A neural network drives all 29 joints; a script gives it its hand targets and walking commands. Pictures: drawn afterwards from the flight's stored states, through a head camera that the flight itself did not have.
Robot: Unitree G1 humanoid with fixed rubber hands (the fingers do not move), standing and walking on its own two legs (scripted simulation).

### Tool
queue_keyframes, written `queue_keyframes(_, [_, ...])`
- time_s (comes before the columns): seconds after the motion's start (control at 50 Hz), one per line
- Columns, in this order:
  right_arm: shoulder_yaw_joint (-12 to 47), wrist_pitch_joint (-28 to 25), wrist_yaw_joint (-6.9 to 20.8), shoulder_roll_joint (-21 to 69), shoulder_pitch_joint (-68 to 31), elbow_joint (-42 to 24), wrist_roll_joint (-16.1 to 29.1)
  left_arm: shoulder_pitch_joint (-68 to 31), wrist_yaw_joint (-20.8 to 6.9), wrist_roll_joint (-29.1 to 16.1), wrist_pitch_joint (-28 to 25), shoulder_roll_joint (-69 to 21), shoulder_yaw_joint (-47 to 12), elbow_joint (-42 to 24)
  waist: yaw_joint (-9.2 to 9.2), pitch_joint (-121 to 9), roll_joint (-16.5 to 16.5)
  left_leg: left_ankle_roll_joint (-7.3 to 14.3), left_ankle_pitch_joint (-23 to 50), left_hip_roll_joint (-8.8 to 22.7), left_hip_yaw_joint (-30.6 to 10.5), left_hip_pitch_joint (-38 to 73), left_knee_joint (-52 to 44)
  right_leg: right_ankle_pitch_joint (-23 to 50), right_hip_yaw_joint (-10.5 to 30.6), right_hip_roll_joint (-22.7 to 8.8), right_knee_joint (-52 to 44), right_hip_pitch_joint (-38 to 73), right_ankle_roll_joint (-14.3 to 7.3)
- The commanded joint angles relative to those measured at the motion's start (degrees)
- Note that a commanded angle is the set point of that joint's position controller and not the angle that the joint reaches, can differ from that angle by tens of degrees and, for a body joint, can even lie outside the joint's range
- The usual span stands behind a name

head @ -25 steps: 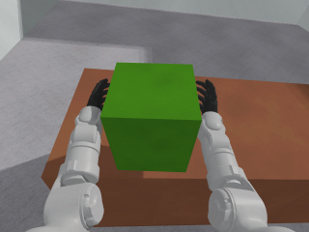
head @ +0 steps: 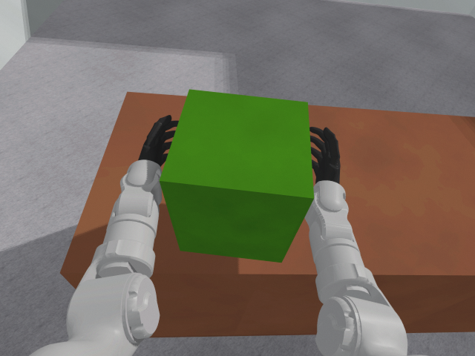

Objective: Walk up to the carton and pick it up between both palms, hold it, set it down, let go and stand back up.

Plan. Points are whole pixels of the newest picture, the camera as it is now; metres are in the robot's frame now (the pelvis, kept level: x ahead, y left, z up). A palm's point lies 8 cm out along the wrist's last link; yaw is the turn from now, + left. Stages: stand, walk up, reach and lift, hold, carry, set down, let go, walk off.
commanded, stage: set down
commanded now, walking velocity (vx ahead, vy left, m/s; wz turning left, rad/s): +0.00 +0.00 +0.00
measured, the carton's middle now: (238, 182) +0.41 -0.02 +0.05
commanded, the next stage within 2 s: none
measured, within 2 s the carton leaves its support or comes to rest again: rests again in 1.62 s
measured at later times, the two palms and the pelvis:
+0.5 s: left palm (154, 155) +0.43 +0.13 +0.10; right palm (324, 176) +0.38 -0.17 +0.10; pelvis +0.01 -0.01 +0.00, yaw +1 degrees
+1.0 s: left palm (156, 184) +0.41 +0.13 +0.05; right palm (319, 207) +0.35 -0.17 +0.05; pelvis -0.01 -0.01 +0.00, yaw +2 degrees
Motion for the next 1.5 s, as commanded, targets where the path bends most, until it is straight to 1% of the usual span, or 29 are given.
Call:
queue_keyframes(0.0, [17.3, -3.9, 6.3, 30.6, -27.8, 2.8, -9.6, -33.1, -6.0, -0.1, -6.5, -29.7, -13.3, 1.9, -4.35, -32.6, 5.8, -5.2, 28.3, -0.4, 2.9, 2.5, 0.4, 31.5, -8.0, 0.7, 5.1, 19.9, 0.6])
queue_keyframes(0.06, [14.9, 0.7, 5.3, 28.2, -23.4, 7.0, -8.8, -27.3, -9.7, 2.8, -1.0, -26.9, -7.3, 6.0, -5.20, -10.7, 2.5, -2.8, 15.5, -0.7, 3.9, -0.8, -4.3, 26.6, -7.2, -0.3, 3.5, 22.5, 2.1])
queue_keyframes(0.12, [14.8, 1.5, 4.5, 26.6, -26.0, 1.2, -7.7, -27.9, -11.4, 3.2, 1.0, -26.8, -7.9, 3.5, -6.12, -10.4, 2.7, -3.0, 13.7, -0.5, 2.9, 0.4, -5.3, 25.8, -7.2, 0.1, 3.6, 21.4, 2.2])
queue_keyframes(0.16, [16.0, -0.4, 4.5, 27.5, -28.4, -2.6, -8.0, -30.7, -11.0, 1.6, -0.7, -28.4, -10.8, 0.5, -5.63, -19.4, 3.5, -3.8, 18.1, -0.5, 2.6, 0.9, -3.5, 27.5, -7.6, 0.8, 4.7, 20.0, 1.9])
queue_keyframes(0.24, [18.5, -7.5, 5.6, 32.1, -34.0, -4.0, -9.5, -43.3, -6.3, -2.8, -9.3, -34.6, -20.3, -7.3, -6.43, -46.6, 10.7, -7.5, 36.5, 0.8, 0.5, 7.3, 3.2, 30.2, -9.5, 2.2, 6.8, 11.3, 0.0])
queue_keyframes(0.26, [18.2, -8.9, 6.1, 33.2, -33.7, -3.0, -10.6, -45.1, -5.1, -3.4, -11.2, -35.2, -21.6, -8.2, -5.84, -51.7, 11.0, -7.9, 40.3, 0.9, 0.6, 8.8, 5.0, 31.6, -9.6, 2.3, 7.0, 9.5, -0.4])
queue_keyframes(0.3, [18.4, -11.8, 6.7, 34.1, -32.7, -0.5, -11.6, -42.6, -3.3, -3.5, -13.5, -36.8, -22.4, -6.4, -4.84, -55.4, 12.1, -9.2, 48.8, 1.6, 0.4, 12.5, 7.5, 32.4, -10.5, 2.8, 6.0, 6.9, -1.7])
queue_keyframes(0.32, [18.2, -12.4, 6.9, 34.2, -31.8, 2.1, -11.9, -39.3, -2.9, -2.5, -13.7, -35.6, -20.4, -2.8, -3.30, -52.8, 11.4, -9.0, 48.9, 1.5, 1.2, 11.2, 7.9, 32.3, -10.2, 2.3, 4.4, 7.8, -2.2])
queue_keyframes(0.4, [12.7, -8.6, 5.8, 31.1, -25.1, 11.9, -12.4, -29.2, -6.8, 2.2, -8.5, -29.9, -9.8, 9.9, -3.99, -24.6, 5.5, -5.1, 27.9, 0.3, 3.5, 0.5, 0.6, 30.4, -8.6, 0.4, 4.0, 17.0, 0.3])
queue_keyframes(0.48, [12.8, -3.9, 4.6, 28.4, -24.6, 7.4, -10.5, -26.6, -10.3, 4.9, -3.3, -27.2, -5.2, 10.1, -3.42, -10.2, 1.6, -2.3, 13.1, -0.5, 4.0, -1.4, -4.3, 27.9, -7.2, -0.6, 3.3, 21.0, 2.3])
queue_keyframes(0.54, [13.1, -5.6, 4.5, 28.1, -29.8, 0.1, -11.2, -29.5, -10.2, 3.8, -4.4, -28.7, -8.2, 7.7, -3.84, -20.5, 3.3, -2.9, 14.1, -0.3, 2.6, -2.2, -3.8, 25.8, -7.8, 0.4, 4.4, 19.0, 1.8])
queue_keyframes(0.6, [12.2, -9.9, 5.3, 30.6, -33.4, 0.2, -14.1, -40.4, -7.2, 0.7, -10.9, -31.8, -14.4, 1.8, -5.63, -39.3, 7.8, -5.2, 24.2, 0.4, 1.5, 0.5, 0.3, 27.8, -9.2, 1.4, 6.4, 13.3, 0.3])
queue_keyframes(0.64, [12.5, -12.5, 6.3, 32.5, -35.3, 0.3, -15.7, -45.2, -5.0, -0.5, -14.9, -33.3, -17.2, -0.4, -5.00, -49.5, 9.3, -6.4, 28.5, 0.6, 1.7, 2.8, 2.7, 27.6, -10.1, 1.7, 6.7, 10.2, -0.6])
queue_keyframes(0.68, [11.7, -14.7, 7.0, 33.3, -34.6, 3.4, -17.0, -42.9, -3.8, 0.2, -17.2, -33.2, -16.2, 2.8, -3.93, -52.2, 9.3, -7.1, 33.9, 1.1, 2.0, 4.4, 4.5, 29.2, -10.4, 1.9, 6.2, 7.9, -1.1])
queue_keyframes(0.72, [9.6, -14.9, 7.3, 32.8, -32.3, 9.0, -17.5, -38.8, -3.8, 1.4, -17.5, -32.3, -13.0, 8.3, -3.23, -46.1, 8.4, -6.7, 31.6, 1.1, 2.6, 2.9, 3.7, 26.9, -10.2, 1.4, 4.9, 7.8, -1.4])
queue_keyframes(0.78, [5.8, -11.8, 6.9, 31.1, -28.0, 16.3, -17.2, -33.6, -6.4, 4.2, -13.4, -30.0, -7.1, 14.1, -3.33, -24.6, 6.2, -4.6, 19.4, 0.8, 3.7, -1.5, -0.9, 20.1, -9.5, 0.6, 3.0, 11.7, -0.5])
queue_keyframes(0.84, [4.7, -8.4, 6.2, 28.2, -27.5, 13.6, -16.1, -30.0, -8.7, 6.4, -8.5, -28.1, -3.1, 17.2, -2.97, -11.3, 3.7, -2.7, 10.6, 0.4, 3.9, -3.1, -4.6, 15.1, -8.6, 0.2, 1.7, 14.3, 0.3])
queue_keyframes(0.9, [4.4, -7.2, 6.2, 27.2, -30.5, 7.2, -16.3, -31.3, -9.4, 6.9, -7.4, -27.8, -3.0, 14.8, -3.26, -14.1, 4.0, -2.2, 5.8, 0.7, 2.9, -3.2, -6.1, 9.5, -8.5, 0.6, 1.5, 13.5, 0.1])
queue_keyframes(0.94, [5.8, -9.4, 6.5, 28.6, -34.2, 2.6, -16.8, -35.9, -8.1, 5.0, -10.3, -28.3, -6.7, 10.5, -3.05, -25.6, 5.3, -2.8, 9.7, 0.5, 2.6, -3.5, -4.0, 13.4, -9.0, 1.0, 3.1, 11.8, -0.1])
queue_keyframes(0.98, [5.8, -12.7, 6.9, 30.1, -36.1, 2.4, -18.8, -40.9, -6.1, 3.3, -14.8, -30.0, -10.2, 7.8, -4.20, -38.4, 7.5, -4.6, 17.7, 0.7, 2.1, -1.7, -0.5, 18.7, -9.7, 1.5, 5.0, 8.8, -0.5])
queue_keyframes(1.02, [5.7, -15.0, 7.6, 31.4, -36.8, 3.3, -20.4, -42.9, -4.7, 3.0, -18.2, -30.6, -11.3, 8.2, -3.68, -46.2, 7.9, -5.3, 20.8, 1.1, 2.3, -1.5, 1.4, 20.4, -10.3, 1.4, 5.7, 6.9, -0.8])
queue_keyframes(1.04, [6.5, -15.6, 7.8, 32.3, -36.1, 5.0, -20.5, -41.6, -4.1, 3.7, -19.1, -30.3, -10.6, 9.0, -2.32, -46.8, 8.0, -5.4, 22.2, 1.1, 2.9, -1.8, 2.1, 21.3, -10.1, 1.2, 5.7, 7.2, -0.8])
queue_keyframes(1.08, [6.1, -15.8, 7.9, 32.3, -32.1, 10.8, -20.5, -37.8, -4.1, 4.7, -19.5, -30.3, -8.3, 12.8, -2.12, -41.8, 7.5, -5.7, 25.7, 1.1, 2.9, -1.2, 2.6, 23.7, -10.0, 1.0, 5.4, 7.8, -0.9])
queue_keyframes(1.14, [4.3, -14.1, 7.4, 31.3, -27.3, 17.1, -19.4, -32.8, -5.7, 6.4, -16.6, -29.5, -5.0, 17.1, -2.51, -26.8, 6.5, -4.6, 21.4, 1.0, 3.2, -2.4, -0.1, 21.1, -9.3, 0.4, 3.6, 10.2, -0.8])
queue_keyframes(1.2, [4.1, -12.5, 6.7, 30.1, -25.3, 16.5, -18.2, -29.3, -7.3, 7.8, -13.4, -29.0, -3.5, 17.3, -2.82, -18.6, 5.2, -3.8, 20.2, 1.1, 2.8, -1.6, -1.5, 20.4, -8.7, 0.5, 2.9, 12.0, -0.3])
queue_keyframes(1.28, [5.6, -13.8, 6.5, 30.8, -26.5, 12.0, -18.3, -30.0, -7.2, 7.8, -14.0, -30.4, -5.6, 14.8, -2.60, -26.0, 6.2, -4.3, 22.4, 1.1, 2.2, -0.8, -0.6, 21.8, -8.9, 0.9, 3.6, 11.2, -0.3])
queue_keyframes(1.36, [7.7, -18.7, 6.9, 32.6, -28.4, 11.5, -19.9, -33.6, -4.4, 6.6, -20.0, -31.8, -10.2, 12.0, -2.39, -43.3, 9.1, -6.6, 35.3, 1.7, 1.6, 1.9, 4.3, 28.3, -10.1, 1.7, 5.3, 5.2, -1.1])
queue_keyframes(1.4, [8.2, -19.7, 7.1, 32.9, -26.9, 13.1, -20.5, -31.3, -3.7, 7.1, -21.4, -31.7, -9.2, 13.2, -1.35, -43.5, 8.0, -6.4, 36.8, 1.7, 2.2, 1.5, 4.8, 30.1, -10.1, 1.7, 5.5, 5.8, -1.1])
queue_keyframes(1.48, [7.0, -18.7, 6.4, 32.4, -23.3, 18.4, -20.4, -28.2, -5.0, 7.7, -20.3, -30.5, -6.1, 17.4, -1.71, -32.8, 6.3, -5.1, 31.5, 1.2, 3.1, -2.2, 2.8, 29.9, -9.1, 0.8, 4.7, 8.7, -0.8])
